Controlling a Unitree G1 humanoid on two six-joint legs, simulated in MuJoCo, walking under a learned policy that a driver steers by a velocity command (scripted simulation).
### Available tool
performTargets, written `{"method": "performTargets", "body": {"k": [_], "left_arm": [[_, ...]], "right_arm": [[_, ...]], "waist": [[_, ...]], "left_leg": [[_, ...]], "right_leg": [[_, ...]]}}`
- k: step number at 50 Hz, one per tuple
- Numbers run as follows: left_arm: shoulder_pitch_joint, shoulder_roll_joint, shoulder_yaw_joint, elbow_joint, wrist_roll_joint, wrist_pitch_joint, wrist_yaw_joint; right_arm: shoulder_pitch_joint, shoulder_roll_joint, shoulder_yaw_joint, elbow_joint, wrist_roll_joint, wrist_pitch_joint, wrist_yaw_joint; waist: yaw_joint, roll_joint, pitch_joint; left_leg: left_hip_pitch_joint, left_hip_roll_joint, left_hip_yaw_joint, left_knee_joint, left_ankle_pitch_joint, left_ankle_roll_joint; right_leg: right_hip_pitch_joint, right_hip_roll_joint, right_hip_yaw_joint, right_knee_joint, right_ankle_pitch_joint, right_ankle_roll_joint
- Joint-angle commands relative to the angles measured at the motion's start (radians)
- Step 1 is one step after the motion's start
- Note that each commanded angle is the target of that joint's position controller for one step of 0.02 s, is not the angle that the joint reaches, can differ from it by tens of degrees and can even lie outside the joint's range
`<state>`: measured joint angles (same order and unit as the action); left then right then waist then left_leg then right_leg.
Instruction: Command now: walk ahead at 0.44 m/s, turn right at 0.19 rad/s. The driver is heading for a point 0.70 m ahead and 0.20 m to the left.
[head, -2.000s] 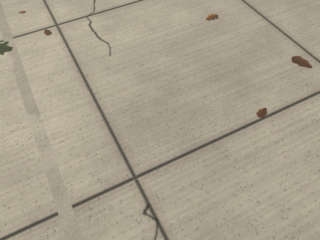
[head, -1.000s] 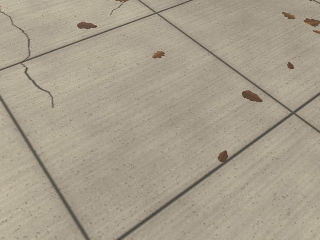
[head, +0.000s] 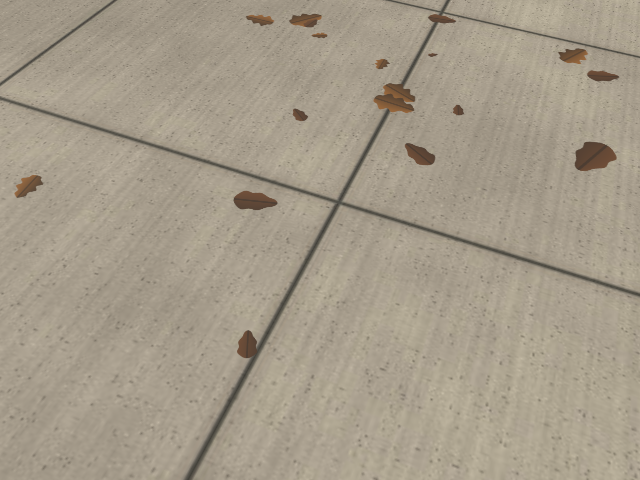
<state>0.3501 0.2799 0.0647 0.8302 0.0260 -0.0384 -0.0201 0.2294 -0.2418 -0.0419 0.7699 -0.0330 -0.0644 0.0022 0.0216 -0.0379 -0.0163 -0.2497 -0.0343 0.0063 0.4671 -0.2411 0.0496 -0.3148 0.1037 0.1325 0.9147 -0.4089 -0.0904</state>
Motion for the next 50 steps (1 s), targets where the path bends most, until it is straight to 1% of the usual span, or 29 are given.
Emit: {"method": "performTargets", "body": {"k": [1, 3, 6, 9, 11, 13, 15, 16, 17, 18, 19, 20, 21, 22, 23, 24, 25, 26, 30, 33, 36, 40, 43, 45, 46, 47, 48, 49, 50], "left_arm": [[-0.046, 0.081, 0.014, -0.069, 0.014, -0.015, -0.022], [-0.063, 0.068, 0.007, -0.067, 0.024, -0.009, -0.030], [-0.163, 0.051, -0.004, -0.097, 0.025, -0.003, -0.034], [-0.294, 0.021, -0.023, -0.140, 0.021, -0.002, -0.038], [-0.362, 0.004, -0.035, -0.159, 0.013, -0.003, -0.042], [-0.397, 0.012, -0.038, -0.170, 0.008, -0.003, -0.040], [-0.392, 0.026, -0.035, -0.170, 0.008, -0.004, -0.032], [-0.362, 0.036, -0.030, -0.160, 0.009, -0.006, -0.025], [-0.296, 0.053, -0.022, -0.138, 0.011, -0.009, -0.016], [-0.168, 0.070, -0.012, -0.094, 0.014, -0.017, -0.006], [-0.021, 0.106, 0.003, -0.049, 0.028, -0.028, 0.006], [0.114, 0.200, 0.025, -0.037, 0.053, -0.033, 0.020], [0.105, 0.231, 0.034, -0.035, 0.035, -0.024, 0.014], [0.025, 0.164, 0.024, -0.035, 0.000, -0.018, 0.012], [-0.063, 0.101, 0.006, -0.045, -0.003, -0.023, 0.011], [-0.101, 0.063, -0.004, -0.042, 0.002, -0.033, 0.009], [-0.107, 0.046, -0.009, -0.034, 0.000, -0.042, 0.013], [-0.104, 0.033, -0.014, -0.023, -0.002, -0.050, 0.016], [-0.045, 0.052, -0.007, 0.014, -0.012, -0.081, 0.018], [0.000, 0.041, -0.011, 0.036, -0.012, -0.080, 0.022], [0.031, 0.040, -0.015, 0.056, -0.012, -0.078, 0.028], [0.107, 0.052, -0.018, 0.097, -0.011, -0.068, 0.045], [0.110, 0.085, -0.014, 0.111, -0.006, -0.053, 0.060], [0.083, 0.119, -0.004, 0.108, 0.001, -0.038, 0.070], [0.069, 0.133, 0.000, 0.099, 0.004, -0.030, 0.068], [0.033, 0.138, 0.003, 0.080, -0.001, -0.026, 0.060], [0.050, 0.058, -0.012, 0.043, 0.008, -0.034, 0.049], [0.035, 0.040, -0.012, -0.030, -0.013, -0.041, 0.030], [-0.075, 0.083, -0.009, -0.044, 0.001, -0.055, 0.025]], "right_arm": [[0.064, -0.116, -0.030, -0.020, 0.007, -0.017, 0.001], [0.104, -0.111, -0.028, 0.005, 0.012, -0.032, 0.005], [0.178, -0.102, -0.026, 0.045, 0.026, -0.042, 0.011], [0.221, -0.094, -0.022, 0.076, 0.027, -0.039, 0.010], [0.239, -0.106, -0.023, 0.091, 0.024, -0.037, 0.008], [0.253, -0.126, -0.025, 0.105, 0.022, -0.036, 0.006], [0.257, -0.137, -0.026, 0.119, 0.022, -0.032, 0.002], [0.248, -0.144, -0.026, 0.123, 0.021, -0.030, -0.001], [0.243, -0.154, -0.028, 0.128, 0.020, -0.026, -0.003], [0.236, -0.160, -0.028, 0.133, 0.022, -0.020, -0.004], [0.239, -0.152, -0.023, 0.129, 0.026, -0.017, -0.005], [0.273, -0.071, -0.002, 0.085, 0.040, -0.016, 0.000], [0.359, -0.044, -0.002, 0.091, 0.048, -0.009, -0.003], [0.259, -0.129, -0.025, 0.092, 0.025, -0.001, -0.008], [0.202, -0.110, -0.021, 0.078, 0.028, -0.007, 0.001], [0.183, -0.088, -0.017, 0.084, 0.029, -0.004, 0.006], [0.191, -0.083, -0.019, 0.095, 0.016, 0.008, 0.011], [0.213, -0.070, -0.017, 0.108, 0.006, 0.022, 0.020], [0.135, -0.051, -0.021, 0.090, 0.006, 0.048, 0.039], [0.021, -0.048, -0.019, 0.055, 0.009, 0.049, 0.045], [-0.079, -0.030, -0.007, 0.022, 0.009, 0.043, 0.051], [-0.209, -0.013, 0.012, -0.030, 0.003, 0.040, 0.060], [-0.188, -0.035, 0.007, -0.037, 0.000, 0.042, 0.055], [-0.068, -0.065, -0.007, -0.008, -0.003, 0.043, 0.046], [0.033, -0.095, -0.023, 0.022, -0.006, 0.038, 0.041], [0.177, -0.134, -0.045, 0.064, -0.016, 0.030, 0.030], [0.226, -0.227, -0.072, 0.075, -0.013, 0.031, 0.015], [0.189, -0.290, -0.089, 0.051, 0.004, 0.041, 0.016], [0.161, -0.245, -0.084, 0.053, 0.025, 0.049, 0.011]], "waist": [[-0.019, 0.132, 0.098], [-0.022, 0.149, 0.064], [-0.038, 0.134, 0.065], [-0.062, 0.136, 0.083], [-0.076, 0.145, 0.092], [-0.078, 0.147, 0.100], [-0.063, 0.143, 0.101], [-0.041, 0.142, 0.086], [-0.009, 0.142, 0.046], [0.049, 0.122, -0.024], [0.106, 0.101, -0.113], [0.125, -0.064, -0.260], [0.075, -0.194, -0.324], [0.059, -0.051, -0.169], [0.026, -0.027, -0.039], [0.001, -0.011, 0.014], [-0.020, -0.030, 0.039], [-0.037, -0.043, 0.042], [-0.047, -0.027, 0.072], [-0.027, -0.020, 0.098], [-0.010, -0.014, 0.109], [0.029, -0.014, 0.126], [0.000, -0.043, 0.082], [-0.062, -0.074, 0.012], [-0.106, -0.073, -0.046], [-0.186, -0.025, -0.112], [-0.159, 0.134, -0.178], [-0.111, 0.258, -0.240], [-0.132, 0.073, -0.114]], "left_leg": [[0.209, 0.267, -0.373, -0.331, -0.214, 0.097], [0.222, 0.230, -0.274, -0.322, 0.038, 0.103], [0.260, 0.225, -0.199, -0.320, 0.286, 0.130], [0.255, 0.198, -0.127, -0.319, 0.427, 0.131], [0.237, 0.193, -0.097, -0.319, 0.461, 0.123], [0.240, 0.214, -0.093, -0.314, 0.490, 0.118], [0.270, 0.245, -0.092, -0.282, 0.586, 0.112], [0.286, 0.251, -0.081, -0.232, 0.707, 0.101], [0.304, 0.248, -0.068, -0.141, 0.843, 0.089], [0.295, 0.224, -0.041, 0.016, 0.912, 0.074], [0.171, 0.190, -0.016, 0.216, 0.773, 0.059], [-0.082, 0.110, 0.035, 0.557, 0.334, 0.032], [-0.307, -0.035, -0.014, 0.800, -0.304, 0.023], [-0.370, 0.031, -0.087, 0.834, -0.210, 0.038], [-0.363, 0.068, -0.084, 0.784, -0.119, 0.042], [-0.324, 0.098, -0.080, 0.729, -0.071, 0.041], [-0.286, 0.112, -0.076, 0.695, -0.053, 0.033], [-0.251, 0.118, -0.074, 0.679, -0.037, 0.024], [-0.346, 0.124, -0.061, 0.649, 0.065, 0.007], [-0.437, 0.121, -0.041, 0.568, 0.173, -0.006], [-0.433, 0.106, 0.012, 0.409, 0.261, -0.010], [-0.415, 0.079, 0.107, 0.224, 0.261, 0.021], [-0.317, 0.008, 0.164, 0.168, 0.142, 0.075], [-0.184, -0.047, 0.175, 0.158, 0.031, 0.126], [-0.062, -0.065, 0.150, 0.120, -0.005, 0.156], [0.148, -0.044, 0.079, 0.015, 0.011, 0.200], [0.367, 0.207, -0.232, 0.025, 0.032, 0.261], [0.577, 0.383, -0.778, -0.123, 0.021, 0.444], [0.497, 0.361, -0.654, -0.187, -0.003, 0.397]], "right_leg": [[-0.371, -0.096, -0.015, 0.120, 0.106, 0.014], [-0.363, -0.111, -0.062, 0.144, 0.170, 0.036], [-0.432, -0.145, -0.118, 0.116, 0.219, 0.065], [-0.424, -0.154, -0.171, -0.039, 0.277, 0.082], [-0.357, -0.145, -0.195, -0.170, 0.322, 0.076], [-0.288, -0.131, -0.210, -0.265, 0.331, 0.057], [-0.223, -0.115, -0.214, -0.319, 0.315, 0.026], [-0.166, -0.097, -0.217, -0.343, 0.290, 0.008], [-0.077, -0.068, -0.223, -0.367, 0.261, -0.010], [0.077, -0.038, -0.236, -0.426, 0.276, -0.035], [0.308, -0.092, -0.184, -0.438, 0.279, -0.064], [0.578, -0.382, 0.163, -0.461, 0.109, -0.131], [0.646, -0.561, 0.565, -0.602, 0.099, -0.216], [0.507, -0.497, 0.466, -0.629, 0.033, -0.181], [0.351, -0.454, 0.307, -0.669, 0.086, -0.150], [0.257, -0.403, 0.196, -0.708, 0.167, -0.113], [0.196, -0.367, 0.115, -0.730, 0.233, -0.084], [0.159, -0.344, 0.053, -0.754, 0.276, -0.068], [0.176, -0.323, -0.090, -0.798, 0.434, -0.044], [0.214, -0.301, -0.177, -0.804, 0.528, -0.021], [0.248, -0.285, -0.253, -0.783, 0.651, -0.004], [0.363, -0.314, -0.306, -0.744, 0.808, 0.004], [0.452, -0.337, -0.349, -0.610, 1.166, 0.017], [0.468, -0.356, -0.365, -0.412, 1.355, 0.015], [0.430, -0.362, -0.361, -0.250, 1.300, 0.005], [0.295, -0.336, -0.374, 0.001, 1.078, 0.011], [0.033, -0.243, -0.366, 0.306, 0.314, 0.026], [-0.363, -0.034, -0.200, 0.588, -0.161, 0.067], [-0.482, -0.124, -0.077, 0.558, -0.040, 0.057]]}}
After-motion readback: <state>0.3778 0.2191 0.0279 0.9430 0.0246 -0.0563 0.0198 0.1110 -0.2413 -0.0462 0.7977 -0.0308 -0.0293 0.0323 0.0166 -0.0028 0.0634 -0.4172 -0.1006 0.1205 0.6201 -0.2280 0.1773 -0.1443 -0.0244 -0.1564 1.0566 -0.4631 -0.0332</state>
